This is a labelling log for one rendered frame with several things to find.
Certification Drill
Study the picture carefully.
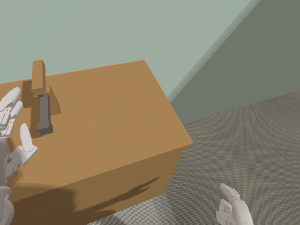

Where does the robot left hand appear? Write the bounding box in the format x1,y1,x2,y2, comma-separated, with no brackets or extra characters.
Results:
0,87,38,187

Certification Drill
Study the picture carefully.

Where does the left robot forearm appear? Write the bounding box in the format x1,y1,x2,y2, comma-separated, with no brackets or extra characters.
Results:
0,186,15,225

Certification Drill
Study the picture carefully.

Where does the robot right hand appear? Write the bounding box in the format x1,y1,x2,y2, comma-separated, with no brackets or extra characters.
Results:
216,183,254,225

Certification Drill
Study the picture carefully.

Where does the counter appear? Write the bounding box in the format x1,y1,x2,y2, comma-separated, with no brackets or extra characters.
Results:
0,60,194,225

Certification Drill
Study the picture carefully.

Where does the tap lever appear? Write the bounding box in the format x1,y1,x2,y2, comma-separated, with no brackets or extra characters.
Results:
37,93,53,135

